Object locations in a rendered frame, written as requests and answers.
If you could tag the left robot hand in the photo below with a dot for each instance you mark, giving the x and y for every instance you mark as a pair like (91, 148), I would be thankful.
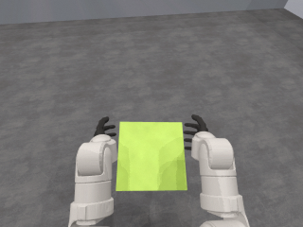
(100, 129)

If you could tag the carton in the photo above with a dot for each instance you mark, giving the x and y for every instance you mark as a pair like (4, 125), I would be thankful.
(151, 157)

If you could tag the right robot forearm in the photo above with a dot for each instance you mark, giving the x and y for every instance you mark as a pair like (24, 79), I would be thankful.
(220, 195)

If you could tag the left robot forearm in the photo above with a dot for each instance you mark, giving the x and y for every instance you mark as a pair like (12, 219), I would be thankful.
(93, 187)

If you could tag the right robot hand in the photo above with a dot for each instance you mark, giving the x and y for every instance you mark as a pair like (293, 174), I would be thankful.
(201, 126)

